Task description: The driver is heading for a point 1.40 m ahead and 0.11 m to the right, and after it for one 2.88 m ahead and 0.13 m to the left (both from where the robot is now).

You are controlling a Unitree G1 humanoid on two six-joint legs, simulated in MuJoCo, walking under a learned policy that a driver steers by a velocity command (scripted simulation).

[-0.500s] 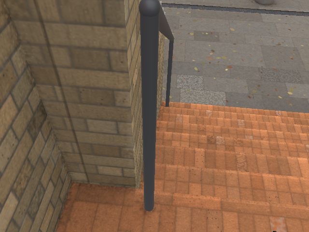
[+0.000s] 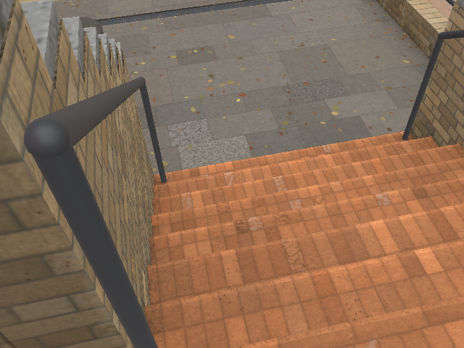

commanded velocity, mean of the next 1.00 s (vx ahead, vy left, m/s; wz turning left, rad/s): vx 0.10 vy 0.02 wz -0.19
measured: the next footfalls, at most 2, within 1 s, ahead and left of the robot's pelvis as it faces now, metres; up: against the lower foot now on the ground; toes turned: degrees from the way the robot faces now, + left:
left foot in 0.38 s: +0.22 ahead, +0.09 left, +0.00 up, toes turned -14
right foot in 0.64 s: +0.09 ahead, -0.14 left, +0.00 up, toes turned -19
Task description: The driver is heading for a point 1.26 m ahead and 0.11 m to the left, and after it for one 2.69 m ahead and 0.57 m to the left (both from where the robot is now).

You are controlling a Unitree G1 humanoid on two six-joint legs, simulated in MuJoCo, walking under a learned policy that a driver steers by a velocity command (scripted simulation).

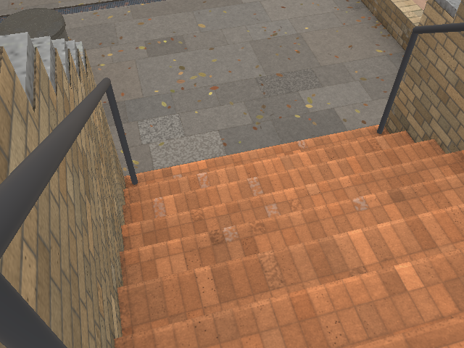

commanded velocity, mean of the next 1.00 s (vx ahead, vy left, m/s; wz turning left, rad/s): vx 0.18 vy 0.08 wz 0.24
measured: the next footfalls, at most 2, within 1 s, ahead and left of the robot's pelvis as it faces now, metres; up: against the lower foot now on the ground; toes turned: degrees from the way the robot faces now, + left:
left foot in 0.06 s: +0.07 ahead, +0.12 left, +0.00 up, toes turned +6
right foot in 0.62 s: +0.23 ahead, -0.15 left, +0.00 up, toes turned +17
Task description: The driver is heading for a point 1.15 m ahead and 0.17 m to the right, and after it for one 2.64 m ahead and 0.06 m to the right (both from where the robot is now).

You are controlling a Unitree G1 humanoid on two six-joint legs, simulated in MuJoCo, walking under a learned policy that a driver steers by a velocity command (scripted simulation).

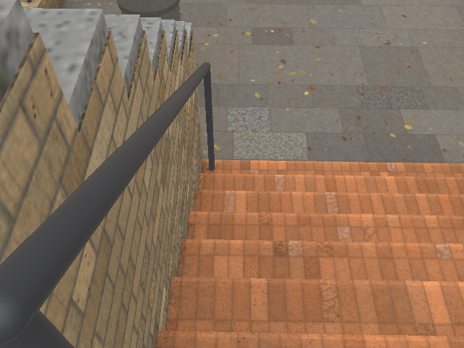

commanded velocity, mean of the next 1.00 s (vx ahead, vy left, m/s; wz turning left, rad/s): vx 0.03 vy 0.01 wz -0.22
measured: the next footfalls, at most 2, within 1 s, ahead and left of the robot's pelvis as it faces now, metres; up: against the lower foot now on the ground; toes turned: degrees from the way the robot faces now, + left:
right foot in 0.44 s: +0.04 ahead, -0.20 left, +0.00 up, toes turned -18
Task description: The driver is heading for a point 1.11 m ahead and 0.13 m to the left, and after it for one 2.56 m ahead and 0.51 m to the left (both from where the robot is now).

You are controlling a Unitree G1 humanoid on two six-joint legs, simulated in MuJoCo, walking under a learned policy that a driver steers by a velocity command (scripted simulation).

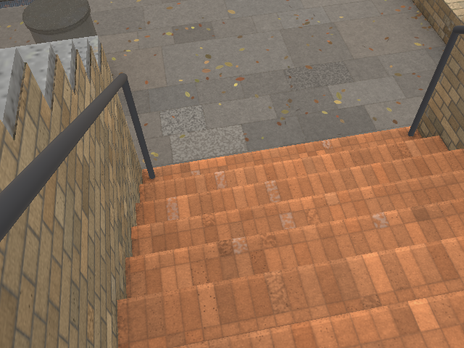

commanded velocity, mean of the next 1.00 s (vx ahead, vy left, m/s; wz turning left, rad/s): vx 0.42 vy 0.00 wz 0.19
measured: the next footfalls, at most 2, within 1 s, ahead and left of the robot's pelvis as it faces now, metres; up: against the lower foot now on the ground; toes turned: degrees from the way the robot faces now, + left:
left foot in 0.12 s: +0.05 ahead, +0.16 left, +0.00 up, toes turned +6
right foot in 0.48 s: +0.19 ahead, -0.03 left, +0.00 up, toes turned +15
